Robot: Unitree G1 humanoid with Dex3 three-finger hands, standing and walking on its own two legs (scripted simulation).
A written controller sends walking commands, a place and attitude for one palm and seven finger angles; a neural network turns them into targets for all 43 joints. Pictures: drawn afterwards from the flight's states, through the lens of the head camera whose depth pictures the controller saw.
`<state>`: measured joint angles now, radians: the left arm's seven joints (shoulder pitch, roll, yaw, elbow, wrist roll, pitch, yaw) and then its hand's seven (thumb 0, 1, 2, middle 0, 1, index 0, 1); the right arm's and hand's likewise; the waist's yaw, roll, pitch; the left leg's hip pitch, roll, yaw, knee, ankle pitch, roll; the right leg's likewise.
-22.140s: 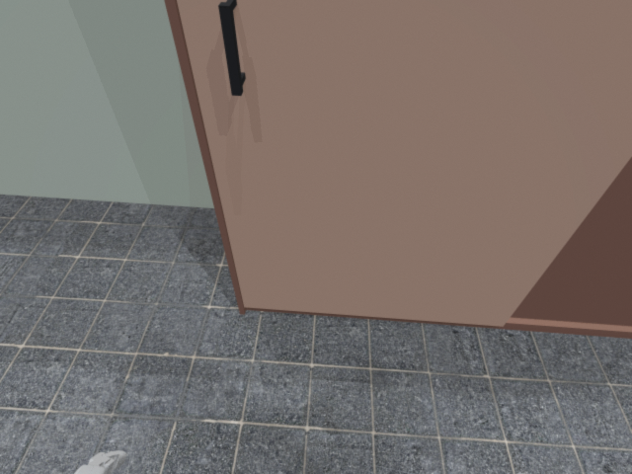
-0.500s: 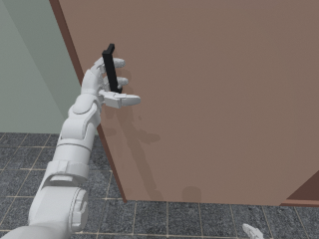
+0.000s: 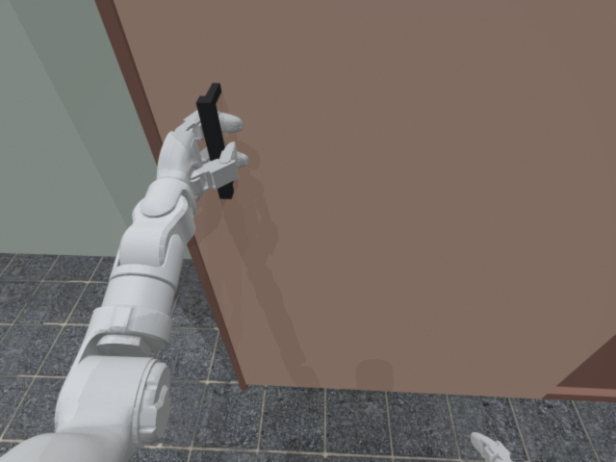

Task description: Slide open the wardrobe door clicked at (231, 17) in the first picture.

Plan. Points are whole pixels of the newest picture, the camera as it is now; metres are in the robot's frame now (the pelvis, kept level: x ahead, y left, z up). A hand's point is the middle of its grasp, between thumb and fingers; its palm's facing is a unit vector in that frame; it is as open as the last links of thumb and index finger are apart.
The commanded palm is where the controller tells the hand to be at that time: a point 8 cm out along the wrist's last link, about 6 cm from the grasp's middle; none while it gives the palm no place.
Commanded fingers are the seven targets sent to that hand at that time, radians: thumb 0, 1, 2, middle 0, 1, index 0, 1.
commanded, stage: grip the handle and tug to test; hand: left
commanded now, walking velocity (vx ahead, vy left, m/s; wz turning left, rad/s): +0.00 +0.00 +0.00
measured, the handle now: (220, 143) +0.48 +0.14 +0.20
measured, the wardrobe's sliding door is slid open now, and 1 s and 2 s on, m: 0.00 0.00 0.00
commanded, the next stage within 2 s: tug the door sideways, standing still in 0.68 s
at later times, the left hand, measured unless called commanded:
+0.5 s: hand (231, 166) +0.42 +0.12 +0.20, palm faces +0.00 -1.00 -0.01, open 5.3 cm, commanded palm +0.38 +0.16 +0.20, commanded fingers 0.00 0.90 0.90 -0.45 -1.40 -0.45 -1.40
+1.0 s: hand (231, 166) +0.42 +0.12 +0.20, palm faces +0.01 -1.00 -0.01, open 5.3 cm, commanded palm +0.40 +0.14 +0.20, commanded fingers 0.00 0.90 0.90 -0.45 -1.40 -0.45 -1.40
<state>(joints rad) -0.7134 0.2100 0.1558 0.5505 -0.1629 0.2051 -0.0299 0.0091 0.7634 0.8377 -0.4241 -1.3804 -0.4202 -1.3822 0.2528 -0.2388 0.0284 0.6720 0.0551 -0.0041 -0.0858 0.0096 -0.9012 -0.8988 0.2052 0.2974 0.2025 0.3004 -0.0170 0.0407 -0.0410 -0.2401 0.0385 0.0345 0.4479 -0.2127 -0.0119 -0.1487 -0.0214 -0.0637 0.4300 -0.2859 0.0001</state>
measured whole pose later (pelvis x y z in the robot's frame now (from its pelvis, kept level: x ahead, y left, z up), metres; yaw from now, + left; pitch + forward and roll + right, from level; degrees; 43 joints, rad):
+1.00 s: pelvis +0.03 +0.00 +0.00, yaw +1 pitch +1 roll +0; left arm -0.56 0.16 0.11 0.22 -0.16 0.37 -0.01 0.01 0.78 0.84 -0.39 -1.40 -0.37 -1.40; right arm 0.18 -0.24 0.03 0.63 0.04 0.03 -0.07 0.01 -0.90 -0.90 0.20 0.30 0.20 0.30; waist 0.03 0.04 -0.05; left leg -0.20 0.03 0.02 0.45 -0.26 -0.02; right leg -0.10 -0.03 -0.07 0.42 -0.33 0.00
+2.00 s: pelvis -0.01 -0.01 -0.01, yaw +0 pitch +1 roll +1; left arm -0.74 0.24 0.05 0.52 -0.14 0.01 0.10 -0.01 0.77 0.85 -0.42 -1.40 -0.27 -1.40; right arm 0.18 -0.20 0.02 0.66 0.03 -0.04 -0.09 0.01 -0.90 -0.90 0.21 0.30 0.20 0.30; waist 0.01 0.04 0.05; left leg -0.32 0.04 0.04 0.57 -0.26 -0.01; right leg -0.30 -0.01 -0.02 0.71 -0.42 0.01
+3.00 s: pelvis +0.12 -0.18 -0.02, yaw +9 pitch -1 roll -2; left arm -0.38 0.16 0.17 -0.23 -0.06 -0.02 0.22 0.00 0.81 0.84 -0.40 -1.40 -0.04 -1.22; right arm 0.11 -0.27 -0.09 0.60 0.06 -0.10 -0.03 0.01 -0.91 -0.90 0.20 0.30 0.20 0.30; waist 0.12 0.05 0.27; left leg -0.27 0.05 0.11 0.68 -0.38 0.05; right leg -0.48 -0.06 -0.02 0.98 -0.44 0.02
